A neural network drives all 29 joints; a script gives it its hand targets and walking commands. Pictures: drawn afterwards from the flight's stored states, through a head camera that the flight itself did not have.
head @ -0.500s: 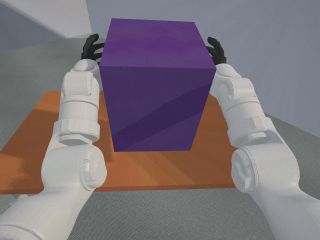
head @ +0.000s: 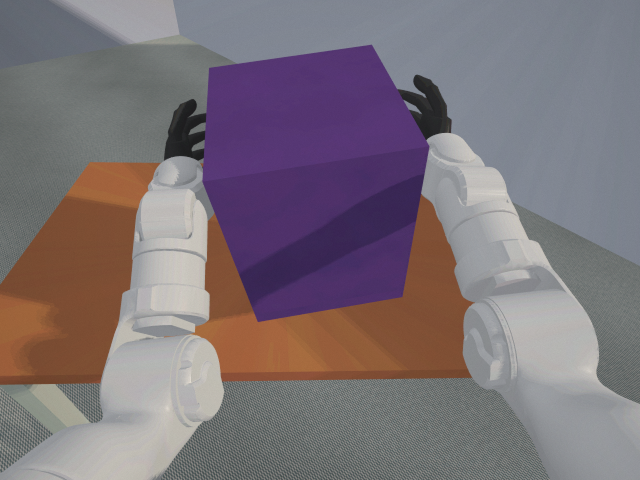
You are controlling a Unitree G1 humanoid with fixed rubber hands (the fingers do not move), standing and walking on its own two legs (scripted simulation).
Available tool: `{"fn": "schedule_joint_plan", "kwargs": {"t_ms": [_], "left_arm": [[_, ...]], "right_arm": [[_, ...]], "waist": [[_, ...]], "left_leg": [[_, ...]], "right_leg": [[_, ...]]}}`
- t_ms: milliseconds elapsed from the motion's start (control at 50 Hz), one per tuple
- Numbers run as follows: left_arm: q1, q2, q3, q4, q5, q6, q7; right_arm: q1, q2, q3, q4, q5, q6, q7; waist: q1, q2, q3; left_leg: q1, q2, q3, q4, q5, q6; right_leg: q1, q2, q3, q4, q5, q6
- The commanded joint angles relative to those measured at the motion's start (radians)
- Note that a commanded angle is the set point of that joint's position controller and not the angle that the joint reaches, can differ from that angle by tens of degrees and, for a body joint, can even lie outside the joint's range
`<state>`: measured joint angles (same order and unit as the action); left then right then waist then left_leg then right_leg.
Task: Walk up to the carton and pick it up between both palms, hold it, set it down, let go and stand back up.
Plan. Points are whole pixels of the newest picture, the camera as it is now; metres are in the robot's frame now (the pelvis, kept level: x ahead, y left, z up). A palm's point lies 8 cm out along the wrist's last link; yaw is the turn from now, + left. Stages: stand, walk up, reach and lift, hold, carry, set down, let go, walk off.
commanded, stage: set down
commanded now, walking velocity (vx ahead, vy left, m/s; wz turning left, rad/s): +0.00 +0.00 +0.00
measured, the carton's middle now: (312, 189) +0.42 +0.02 +0.18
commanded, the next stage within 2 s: none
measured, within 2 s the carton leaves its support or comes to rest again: neither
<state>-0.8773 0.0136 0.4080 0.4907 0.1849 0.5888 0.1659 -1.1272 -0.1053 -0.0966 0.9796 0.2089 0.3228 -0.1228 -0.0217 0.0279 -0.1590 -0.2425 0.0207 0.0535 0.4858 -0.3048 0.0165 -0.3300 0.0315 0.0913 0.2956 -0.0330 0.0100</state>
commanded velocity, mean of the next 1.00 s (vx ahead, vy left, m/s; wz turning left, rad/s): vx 0.00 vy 0.00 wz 0.00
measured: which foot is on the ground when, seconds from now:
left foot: down 0.00-1.00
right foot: down 0.00-1.00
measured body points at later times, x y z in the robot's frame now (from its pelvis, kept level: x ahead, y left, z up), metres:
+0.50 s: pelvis -0.01 +0.00 +0.00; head -0.04 -0.01 +0.45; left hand +0.40 +0.19 +0.20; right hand +0.44 -0.11 +0.22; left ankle -0.04 +0.09 -0.74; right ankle +0.08 -0.14 -0.74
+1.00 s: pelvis -0.01 -0.01 +0.00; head -0.02 -0.01 +0.45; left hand +0.40 +0.19 +0.18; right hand +0.45 -0.10 +0.19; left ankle -0.04 +0.09 -0.74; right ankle +0.08 -0.14 -0.74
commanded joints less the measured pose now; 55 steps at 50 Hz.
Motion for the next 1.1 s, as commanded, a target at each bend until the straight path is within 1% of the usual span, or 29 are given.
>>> {"fn": "schedule_joint_plan", "kwargs": {"t_ms": [0,80,120,140,200,220,300,320,340,380,440,500,540,580,600,620,640,700,740,800,820,840,860,900,980,1000,1020,1040,1080], "left_arm": [[-0.74,-0.638,-0.418,-0.15,-0.064,-0.04,-0.082],[-0.728,-0.602,-0.368,-0.045,-0.043,-0.044,-0.089],[-0.751,-0.602,-0.363,-0.029,-0.044,-0.054,-0.09],[-0.768,-0.609,-0.368,-0.025,-0.049,-0.062,-0.089],[-0.779,-0.587,-0.338,0.041,-0.039,-0.074,-0.091],[-0.805,-0.594,-0.345,0.033,-0.044,-0.086,-0.091],[-0.851,-0.64,-0.392,-0.008,-0.071,-0.124,-0.069],[-0.853,-0.641,-0.394,0.001,-0.07,-0.131,-0.062],[-0.844,-0.647,-0.396,0.017,-0.073,-0.136,-0.06],[-0.811,-0.633,-0.379,0.067,-0.057,-0.143,-0.06],[-0.774,-0.621,-0.357,0.082,-0.037,-0.145,-0.062],[-0.795,-0.631,-0.367,0.059,-0.044,-0.158,-0.057],[-0.793,-0.635,-0.365,0.062,-0.042,-0.167,-0.05],[-0.799,-0.649,-0.384,0.041,-0.051,-0.177,-0.042],[-0.793,-0.646,-0.37,0.071,-0.044,-0.178,-0.04],[-0.795,-0.644,-0.369,0.071,-0.04,-0.182,-0.039],[-0.781,-0.646,-0.365,0.075,-0.04,-0.184,-0.038],[-0.778,-0.655,-0.375,0.069,-0.045,-0.197,-0.031],[-0.782,-0.659,-0.373,0.078,-0.045,-0.203,-0.028],[-0.738,-0.652,-0.353,0.114,-0.026,-0.207,-0.028],[-0.729,-0.646,-0.342,0.136,-0.021,-0.202,-0.029],[-0.736,-0.649,-0.343,0.131,-0.021,-0.204,-0.031],[-0.723,-0.654,-0.342,0.122,-0.018,-0.208,-0.031],[-0.748,-0.663,-0.352,0.114,-0.029,-0.219,-0.025],[-0.743,-0.681,-0.357,0.113,-0.028,-0.241,-0.012],[-0.736,-0.68,-0.36,0.116,-0.028,-0.244,-0.009],[-0.741,-0.683,-0.353,0.122,-0.021,-0.247,-0.007],[-0.738,-0.685,-0.352,0.129,-0.021,-0.248,-0.006],[-0.718,-0.668,-0.339,0.139,-0.011,-0.252,-0.009]], "right_arm": [[-0.619,0.476,0.182,-0.178,0.05,-0.093,0.154],[-0.62,0.457,0.134,-0.108,0.02,-0.1,0.176],[-0.644,0.461,0.117,-0.12,0.006,-0.114,0.184],[-0.649,0.456,0.1,-0.1,-0.003,-0.118,0.188],[-0.658,0.452,0.064,-0.062,-0.04,-0.125,0.204],[-0.665,0.454,0.051,-0.06,-0.053,-0.131,0.21],[-0.698,0.454,0.03,-0.05,-0.072,-0.175,0.227],[-0.698,0.447,0.029,-0.033,-0.071,-0.18,0.23],[-0.69,0.444,0.022,-0.029,-0.084,-0.188,0.232],[-0.674,0.433,0.011,0.004,-0.096,-0.195,0.233],[-0.642,0.428,0.013,0.022,-0.106,-0.198,0.238],[-0.643,0.44,0.013,0.029,-0.109,-0.204,0.245],[-0.645,0.443,0.01,0.028,-0.111,-0.21,0.249],[-0.638,0.448,0.013,0.03,-0.109,-0.217,0.251],[-0.635,0.438,0.005,0.058,-0.115,-0.216,0.255],[-0.641,0.444,0.006,0.047,-0.115,-0.22,0.255],[-0.636,0.445,0.007,0.039,-0.119,-0.222,0.258],[-0.634,0.446,0.003,0.045,-0.121,-0.23,0.262],[-0.619,0.442,-0.008,0.067,-0.136,-0.231,0.265],[-0.589,0.439,-0.014,0.097,-0.143,-0.231,0.269],[-0.576,0.423,-0.029,0.124,-0.16,-0.226,0.274],[-0.582,0.419,-0.043,0.108,-0.17,-0.231,0.278],[-0.586,0.425,-0.037,0.1,-0.173,-0.233,0.279],[-0.59,0.43,-0.042,0.11,-0.175,-0.241,0.281],[-0.603,0.437,-0.043,0.1,-0.18,-0.261,0.291],[-0.593,0.435,-0.043,0.111,-0.184,-0.261,0.292],[-0.594,0.437,-0.05,0.118,-0.188,-0.263,0.293],[-0.584,0.432,-0.057,0.119,-0.195,-0.264,0.294],[-0.558,0.431,-0.066,0.141,-0.208,-0.263,0.296]], "waist": [[0.041,0.05,-0.426],[0.058,0.029,-0.333],[0.065,0.019,-0.341],[0.061,0.017,-0.332],[0.074,0.001,-0.287],[0.066,0.007,-0.3],[0.074,0.043,-0.41],[0.079,0.047,-0.405],[0.071,0.034,-0.412],[0.079,0.035,-0.378],[0.088,0.029,-0.35],[0.089,0.028,-0.355],[0.099,0.027,-0.377],[0.099,0.037,-0.407],[0.108,0.039,-0.382],[0.104,0.038,-0.39],[0.114,0.034,-0.382],[0.118,0.036,-0.409],[0.11,0.034,-0.399],[0.121,0.038,-0.367],[0.116,0.031,-0.333],[0.11,0.037,-0.338],[0.118,0.029,-0.348],[0.117,0.032,-0.375],[0.137,0.053,-0.419],[0.132,0.045,-0.413],[0.138,0.055,-0.412],[0.131,0.048,-0.408],[0.134,0.035,-0.395]], "left_leg": [[0.252,-0.016,-0.091,-0.081,0.627,-0.132],[0.188,-0.016,-0.08,-0.128,0.477,-0.118],[0.164,-0.016,-0.077,-0.148,0.4,-0.11],[0.16,-0.014,-0.079,-0.155,0.385,-0.111],[0.107,-0.012,-0.07,-0.194,0.272,-0.095],[0.113,-0.009,-0.071,-0.194,0.273,-0.101],[0.211,0.007,-0.086,-0.155,0.425,-0.129],[0.215,0.009,-0.085,-0.152,0.434,-0.132],[0.216,0.01,-0.083,-0.149,0.433,-0.132],[0.204,0.007,-0.071,-0.15,0.425,-0.13],[0.194,0.007,-0.065,-0.154,0.429,-0.126],[0.191,0.007,-0.065,-0.154,0.446,-0.13],[0.203,0.007,-0.067,-0.146,0.45,-0.131],[0.217,0.008,-0.067,-0.135,0.498,-0.138],[0.211,0.012,-0.073,-0.141,0.481,-0.138],[0.209,0.01,-0.066,-0.142,0.463,-0.136],[0.196,0.011,-0.065,-0.146,0.464,-0.135],[0.203,0.012,-0.064,-0.141,0.484,-0.138],[0.212,0.014,-0.069,-0.136,0.489,-0.14],[0.204,0.013,-0.062,-0.141,0.483,-0.138],[0.182,0.015,-0.065,-0.151,0.458,-0.135],[0.176,0.014,-0.068,-0.156,0.448,-0.138],[0.182,0.015,-0.066,-0.155,0.459,-0.136],[0.198,0.017,-0.069,-0.145,0.484,-0.14],[0.213,0.02,-0.071,-0.131,0.536,-0.148],[0.212,0.02,-0.071,-0.126,0.549,-0.149],[0.217,0.021,-0.07,-0.127,0.545,-0.152],[0.212,0.02,-0.066,-0.129,0.534,-0.15],[0.198,0.018,-0.061,-0.132,0.521,-0.145]], "right_leg": [[0.421,0.095,-0.148,-0.012,0.11,-0.05],[0.403,0.081,-0.147,-0.022,0.026,-0.053],[0.401,0.075,-0.145,-0.025,-0.007,-0.053],[0.397,0.072,-0.146,-0.025,-0.015,-0.053],[0.396,0.059,-0.141,-0.03,-0.066,-0.051],[0.384,0.058,-0.145,-0.024,-0.069,-0.053],[0.303,0.067,-0.157,-0.023,-0.031,-0.062],[0.294,0.069,-0.156,-0.028,-0.042,-0.065],[0.286,0.07,-0.163,-0.029,-0.041,-0.065],[0.283,0.069,-0.162,-0.04,-0.05,-0.068],[0.302,0.065,-0.16,-0.041,-0.048,-0.067],[0.296,0.066,-0.165,-0.04,-0.046,-0.071],[0.278,0.066,-0.162,-0.042,-0.057,-0.073],[0.269,0.068,-0.166,-0.042,-0.035,-0.075],[0.264,0.064,-0.161,-0.051,-0.055,-0.078],[0.263,0.064,-0.164,-0.05,-0.061,-0.077],[0.263,0.064,-0.163,-0.046,-0.059,-0.077],[0.247,0.066,-0.165,-0.049,-0.051,-0.08],[0.234,0.064,-0.166,-0.055,-0.062,-0.084],[0.227,0.061,-0.165,-0.059,-0.069,-0.086],[0.232,0.059,-0.164,-0.062,-0.085,-0.088],[0.234,0.059,-0.167,-0.061,-0.084,-0.089],[0.234,0.058,-0.166,-0.057,-0.08,-0.087],[0.218,0.06,-0.166,-0.059,-0.069,-0.089],[0.19,0.061,-0.168,-0.062,-0.069,-0.095],[0.185,0.063,-0.169,-0.062,-0.064,-0.096],[0.187,0.061,-0.166,-0.065,-0.067,-0.097],[0.181,0.061,-0.171,-0.068,-0.072,-0.098],[0.189,0.06,-0.17,-0.069,-0.075,-0.097]]}}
